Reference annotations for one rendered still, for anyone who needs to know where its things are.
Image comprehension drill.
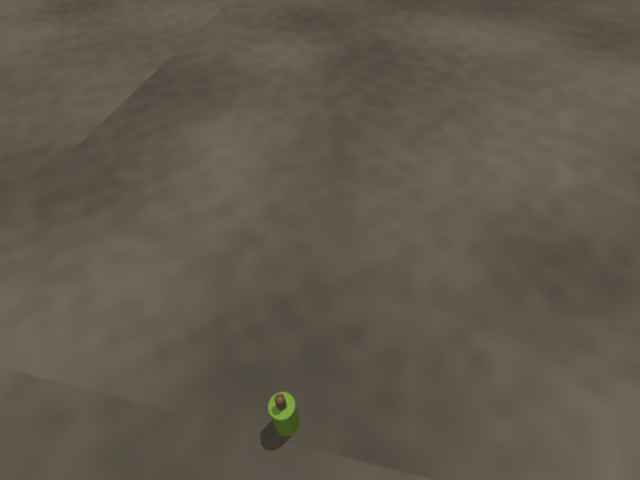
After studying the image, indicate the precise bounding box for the bottle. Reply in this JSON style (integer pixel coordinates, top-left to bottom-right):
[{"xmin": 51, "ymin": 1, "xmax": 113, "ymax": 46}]
[{"xmin": 268, "ymin": 392, "xmax": 299, "ymax": 436}]

